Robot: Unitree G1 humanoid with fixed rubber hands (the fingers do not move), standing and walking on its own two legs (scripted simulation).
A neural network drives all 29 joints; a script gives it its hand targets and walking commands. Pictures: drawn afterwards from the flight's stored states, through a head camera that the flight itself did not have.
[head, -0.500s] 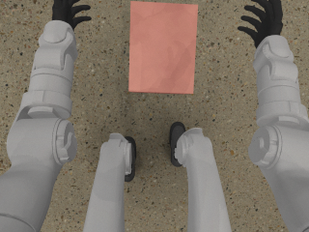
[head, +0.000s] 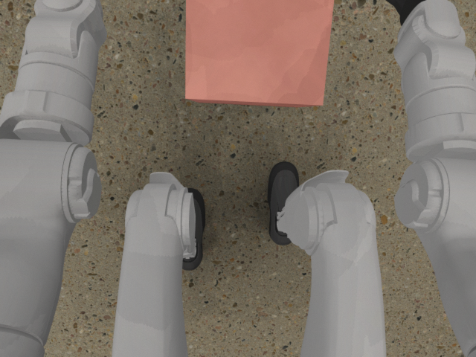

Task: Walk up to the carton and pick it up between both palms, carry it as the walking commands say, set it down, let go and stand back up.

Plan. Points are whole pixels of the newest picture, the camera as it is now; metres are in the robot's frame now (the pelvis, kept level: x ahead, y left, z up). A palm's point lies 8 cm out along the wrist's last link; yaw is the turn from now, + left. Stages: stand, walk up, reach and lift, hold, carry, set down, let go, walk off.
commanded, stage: reach and lift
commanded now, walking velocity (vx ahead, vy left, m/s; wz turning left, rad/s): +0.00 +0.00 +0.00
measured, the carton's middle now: (255, 21) +0.57 -0.05 -0.33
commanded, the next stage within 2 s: none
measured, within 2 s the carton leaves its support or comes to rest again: neither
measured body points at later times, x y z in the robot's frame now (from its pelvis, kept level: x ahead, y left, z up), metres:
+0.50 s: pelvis +0.00 +0.01 -0.07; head +0.38 +0.01 +0.15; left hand +0.57 +0.16 -0.27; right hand +0.54 -0.24 -0.26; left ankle +0.09 +0.12 -0.39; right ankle +0.14 -0.12 -0.39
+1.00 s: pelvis -0.01 +0.01 -0.07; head +0.37 +0.00 +0.16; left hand +0.57 +0.16 -0.26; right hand +0.54 -0.23 -0.26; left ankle +0.09 +0.12 -0.39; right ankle +0.14 -0.12 -0.39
